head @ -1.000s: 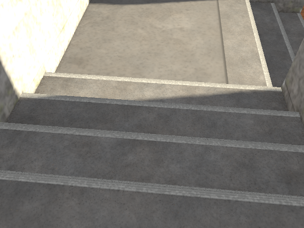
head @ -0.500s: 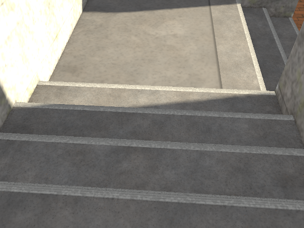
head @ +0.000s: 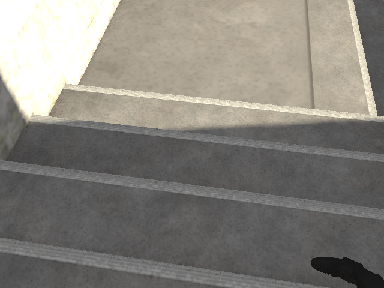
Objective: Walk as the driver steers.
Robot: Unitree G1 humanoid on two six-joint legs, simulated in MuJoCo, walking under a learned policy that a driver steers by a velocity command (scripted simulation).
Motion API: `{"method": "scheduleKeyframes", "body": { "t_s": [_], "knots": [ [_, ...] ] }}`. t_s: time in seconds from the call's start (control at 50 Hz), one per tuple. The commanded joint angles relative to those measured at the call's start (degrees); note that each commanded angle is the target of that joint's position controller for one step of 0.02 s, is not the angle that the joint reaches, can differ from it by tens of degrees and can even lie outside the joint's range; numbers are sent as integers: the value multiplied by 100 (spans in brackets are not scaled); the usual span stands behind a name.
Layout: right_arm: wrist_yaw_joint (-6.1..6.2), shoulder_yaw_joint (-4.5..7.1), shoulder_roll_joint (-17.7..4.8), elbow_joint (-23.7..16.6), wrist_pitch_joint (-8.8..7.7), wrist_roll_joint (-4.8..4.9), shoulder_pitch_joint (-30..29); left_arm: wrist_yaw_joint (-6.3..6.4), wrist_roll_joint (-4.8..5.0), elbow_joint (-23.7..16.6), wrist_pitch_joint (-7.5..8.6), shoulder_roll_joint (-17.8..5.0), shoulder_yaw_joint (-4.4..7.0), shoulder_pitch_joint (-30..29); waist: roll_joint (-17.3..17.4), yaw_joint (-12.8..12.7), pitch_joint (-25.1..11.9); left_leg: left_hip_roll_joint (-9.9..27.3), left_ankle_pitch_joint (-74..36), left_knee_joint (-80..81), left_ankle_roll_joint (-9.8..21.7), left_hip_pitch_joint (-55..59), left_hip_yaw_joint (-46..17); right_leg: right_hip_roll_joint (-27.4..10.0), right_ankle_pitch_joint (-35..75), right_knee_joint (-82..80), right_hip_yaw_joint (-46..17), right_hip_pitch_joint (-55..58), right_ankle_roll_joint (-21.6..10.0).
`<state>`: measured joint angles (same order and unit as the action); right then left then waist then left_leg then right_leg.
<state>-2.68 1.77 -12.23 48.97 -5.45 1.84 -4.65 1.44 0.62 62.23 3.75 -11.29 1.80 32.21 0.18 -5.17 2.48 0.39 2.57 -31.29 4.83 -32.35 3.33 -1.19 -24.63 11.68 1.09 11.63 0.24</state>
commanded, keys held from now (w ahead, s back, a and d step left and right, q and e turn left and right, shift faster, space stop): w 1.00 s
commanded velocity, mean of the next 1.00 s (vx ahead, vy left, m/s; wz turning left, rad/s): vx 0.49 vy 0.00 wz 0.00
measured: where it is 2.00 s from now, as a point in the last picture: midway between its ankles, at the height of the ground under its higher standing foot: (235, 162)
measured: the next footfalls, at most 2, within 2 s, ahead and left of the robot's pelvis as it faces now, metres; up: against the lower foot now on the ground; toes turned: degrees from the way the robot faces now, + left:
left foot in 0.02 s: +0.20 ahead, +0.11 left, +0.00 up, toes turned +2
right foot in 0.54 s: +0.45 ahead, -0.12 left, +0.00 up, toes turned -3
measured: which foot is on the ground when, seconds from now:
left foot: up 0.00-0.00, down 0.02-0.54, up 0.56-1.00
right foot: down 0.00-0.02, up 0.04-0.52, down 0.54-1.00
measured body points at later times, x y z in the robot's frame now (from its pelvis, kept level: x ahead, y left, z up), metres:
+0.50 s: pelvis +0.29 +0.01 +0.01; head +0.30 +0.00 +0.46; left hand +0.46 +0.25 -0.09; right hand +0.24 -0.25 -0.14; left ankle +0.16 +0.11 -0.72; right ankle +0.42 -0.12 -0.69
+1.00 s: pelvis +0.55 +0.01 -0.03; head +0.57 +0.01 +0.42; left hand +0.49 +0.27 -0.16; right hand +0.77 -0.21 -0.12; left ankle +0.73 +0.13 -0.75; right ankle +0.41 -0.12 -0.72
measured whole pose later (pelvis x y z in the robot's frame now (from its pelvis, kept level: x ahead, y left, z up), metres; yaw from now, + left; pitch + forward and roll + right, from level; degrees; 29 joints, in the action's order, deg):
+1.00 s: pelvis +0.55 +0.01 -0.03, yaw +0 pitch +2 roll -3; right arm -4.4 2.8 -14.0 46.2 -4.6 0.6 1.2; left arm 2.3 1.4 55.4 4.9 -12.5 3.9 27.4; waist 3.7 -5.6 -0.6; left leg 3.6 -24.7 -25.4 5.2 -30.7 -2.3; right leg 1.3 -35.8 41.7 3.6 -7.4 0.5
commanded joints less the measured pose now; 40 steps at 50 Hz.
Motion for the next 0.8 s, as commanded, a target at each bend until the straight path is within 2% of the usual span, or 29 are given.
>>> {"method": "scheduleKeyframes", "body": {
  "t_s": [0.02, 0.04, 0.06, 0.08, 0.1, 0.12, 0.14, 0.16, 0.2, 0.26, 0.32, 0.36, 0.4, 0.48, 0.5, 0.52, 0.54, 0.56, 0.58, 0.6, 0.62, 0.64, 0.66, 0.7, 0.72, 0.74, 0.76, 0.78, 0.8],
  "knots": [
    [76, 474, -1154, 318, 6, 29, 2050, 7, -40, -343, -44, -1018, 195, -293, -783, 1541, -916, -132, 118, -97, 404, 3207, -61, -970, 5863, 2604, -66, -1522, -483],
    [140, 586, -1623, 499, 58, -91, 2960, -35, -116, -469, -6, -603, 87, -33, 275, 1546, -1762, 1254, 1049, 84, 934, 5013, -2052, -336, 3392, 4696, 86, -3184, -258],
    [71, 513, -1586, 566, 42, -154, 3059, -86, 3, -430, 151, 135, -98, 503, 1514, 1182, -2527, 2278, 2149, 1266, 1652, 5748, -4771, 545, -735, 6329, -661, -4471, -113],
    [45, 382, -1093, 540, 10, -80, 2545, -104, 175, -565, 288, -421, 49, -74, 1080, 1170, -1639, 1995, 2363, 1651, 1327, 5060, -4572, 202, -604, 6908, -986, -5074, -245],
    [44, 307, -813, 454, -15, -55, 2029, -100, 273, -740, 358, -693, 130, -620, 730, 1019, -780, 1835, 1798, 1686, 1084, 4084, -3539, -77, -109, 6883, -760, -5264, -336],
    [24, 259, -686, 362, -55, -108, 1564, -42, 231, -798, 385, -737, 169, -876, 172, 801, -497, 1622, 1027, 1795, 923, 3180, -2818, -374, 444, 6558, -680, -4929, -366],
    [-4, 211, -517, 358, -91, -186, 1365, -3, 148, -794, 339, -717, 239, -889, 153, 593, -348, 1377, 508, 1910, 823, 2561, -2230, -559, 743, 6240, -640, -4591, -369],
    [-14, 166, -380, 423, -114, -230, 1366, -6, 134, -772, 250, -603, 258, -699, 316, 415, -379, 1209, 416, 2041, 789, 2232, -1884, -687, 903, 6035, -669, -4252, -386],
    [31, 155, -400, 567, -134, -203, 1586, 20, 123, -830, 112, -470, 281, -703, 416, 327, -193, 1099, 356, 2272, 864, 1818, -1543, -772, 906, 5605, -568, -4144, -356],
    [197, 199, -737, 700, -134, -226, 1953, 64, 35, -1172, 63, -607, 321, -1510, 277, 417, 155, 1165, 131, 2487, 964, 1843, -1432, -880, 1574, 4668, -518, -4883, -148],
    [302, 206, -843, 742, -81, -199, 2220, -27, -45, -1459, 132, -561, 293, -2332, 151, 617, 205, 1009, -394, 2436, 763, 2118, -1092, -803, 2747, 3337, -438, -5105, -145],
    [297, 216, -902, 772, -64, -193, 2374, -96, -29, -1521, 161, -429, 245, -2630, 228, 705, 76, 751, -730, 2329, 661, 1930, -662, -506, 3253, 2816, -138, -4428, -107],
    [309, 215, -895, 841, -84, -259, 2587, -196, -19, -1360, 189, -624, 321, -2330, 201, 596, -162, 922, -960, 2002, 728, 2007, -594, -467, 3742, 3386, -179, -4084, -159],
    [305, 208, -796, 935, 51, -205, 2947, -337, -12, -1620, 253, -666, 294, -2931, 266, 738, 230, 1289, -1521, 1284, 748, 3032, -809, -408, 2267, 3200, -44, -4859, -387],
    [315, 224, -860, 886, 96, -205, 2826, -370, 4, -1594, 277, -734, 324, -2699, 347, 547, 146, 1312, -2126, 947, 671, 3047, -772, -301, 1936, 2969, 36, -4464, -474],
    [318, 237, -925, 789, 122, -176, 2592, -397, -10, -1410, 316, -877, 398, -2084, 417, 222, -142, 1217, -2878, 325, 599, 2791, -669, -63, 1783, 2786, 227, -3493, -563],
    [301, 193, -829, 735, 124, -112, 2364, -429, 2, -1020, 347, -1139, 540, -901, 274, -362, -636, 901, -3140, -1012, 474, 2322, -492, 109, 2120, 2436, 309, -2082, -733],
    [268, 108, -570, 617, 61, -81, 2664, -422, 1, -865, 346, -1769, 690, -111, -663, -468, -1246, 290, -1496, -3234, 186, 1108, -223, -960, 2096, 1852, -1045, -687, -1336],
    [215, -12, -63, 688, -80, -154, 3384, -468, 112, -948, 297, -1601, 551, -266, -1627, 88, -1625, -451, 3005, -4861, 55, -398, -633, -1769, 1876, 1566, -2863, 173, -1921],
    [170, 72, -417, 498, -223, 125, 2995, -504, 117, -896, 293, -1147, 439, -119, -1907, -78, -1461, -469, 3012, -5287, 234, -1317, -1139, -2090, 1469, 546, -3956, 68, -2148],
    [207, 194, -832, 259, -206, 240, 2229, -524, 88, -973, 291, -813, 333, -635, -1026, 17, -702, -98, 2480, -5340, 305, -1740, -1051, -1990, 1533, 570, -3398, -536, -1948],
    [239, 216, -838, 148, -105, 149, 2028, -552, 17, -1125, 277, -694, 261, -1174, -485, 220, -440, 144, 2015, -5105, 261, -1522, -978, -1923, 2133, 621, -2797, -1288, -1852],
    [261, 229, -691, 183, 17, 7, 2133, -566, -27, -1212, 297, -674, 230, -1474, -171, 430, -350, 387, 1726, -4736, 192, -1002, -1007, -1754, 2266, 514, -2348, -1999, -1764],
    [245, 245, -485, 94, 205, -19, 2235, -478, -25, -1190, 285, -666, 208, -1710, -152, 754, -155, 639, 1498, -3800, 99, -529, -955, -1403, 1727, 150, -1743, -2666, -1539],
    [263, 218, -439, 8, 231, -23, 1991, -377, -48, -1084, 277, -744, 245, -1536, -165, 711, -53, 635, 1329, -3379, -7, -499, -756, -1282, 2063, 34, -1460, -2777, -1527],
    [273, 190, -399, -116, 217, -99, 1703, -266, -52, -1018, 266, -869, 280, -1374, -152, 676, -14, 644, 1005, -2861, -68, -541, -668, -1226, 2470, 41, -1233, -2735, -1476],
    [239, 219, -447, -13, 180, -167, 1737, -184, -141, -929, 291, -960, 329, -1100, 5, 597, -210, 647, 186, -2790, -96, -640, -662, -1225, 2801, 338, -1140, -2414, -1457],
    [217, 222, -417, -40, 149, -174, 1678, -113, -77, -876, 294, -961, 335, -949, -45, 582, -265, 636, -225, -2401, -95, -775, -644, -1176, 2910, 437, -980, -2239, -1369],
    [172, 266, -508, -235, 57, -95, 1173, -16, 13, -815, 349, -871, 311, -686, -210, 426, -103, 652, -933, -1614, -59, -1211, -824, -1012, 2261, 527, -883, -1875, -1176]
  ]
}}
Over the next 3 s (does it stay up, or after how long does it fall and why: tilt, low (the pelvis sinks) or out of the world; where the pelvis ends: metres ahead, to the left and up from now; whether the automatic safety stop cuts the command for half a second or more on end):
stays up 1.72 -0.12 -0.46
